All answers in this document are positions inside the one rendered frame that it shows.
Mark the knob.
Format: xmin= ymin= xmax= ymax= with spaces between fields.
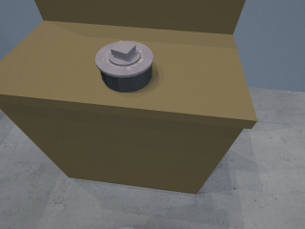
xmin=111 ymin=40 xmax=136 ymax=59

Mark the pot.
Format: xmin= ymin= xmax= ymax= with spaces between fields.
xmin=100 ymin=65 xmax=153 ymax=93

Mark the table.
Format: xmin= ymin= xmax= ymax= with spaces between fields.
xmin=0 ymin=0 xmax=257 ymax=195

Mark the lid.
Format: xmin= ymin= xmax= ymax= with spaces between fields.
xmin=94 ymin=41 xmax=153 ymax=78

